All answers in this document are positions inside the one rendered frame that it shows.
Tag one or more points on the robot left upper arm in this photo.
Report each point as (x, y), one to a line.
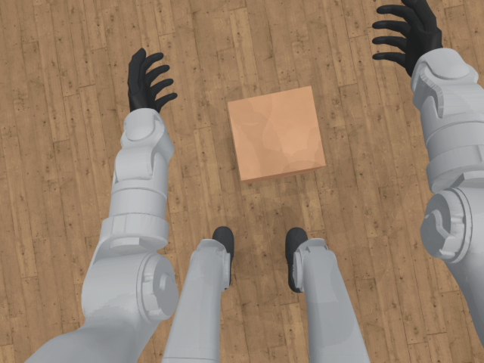
(124, 299)

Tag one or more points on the right robot foot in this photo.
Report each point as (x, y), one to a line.
(295, 237)

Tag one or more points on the robot right hand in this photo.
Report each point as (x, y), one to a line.
(421, 33)

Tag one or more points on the robot left forearm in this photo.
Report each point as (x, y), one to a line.
(136, 222)

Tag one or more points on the robot right upper arm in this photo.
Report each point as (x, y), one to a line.
(453, 230)

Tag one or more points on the robot left hand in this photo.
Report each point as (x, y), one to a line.
(141, 94)

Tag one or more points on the robot left shin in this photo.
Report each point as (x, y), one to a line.
(208, 243)

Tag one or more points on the carton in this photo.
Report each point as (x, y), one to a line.
(276, 135)

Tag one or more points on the robot right forearm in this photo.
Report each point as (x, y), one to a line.
(451, 107)

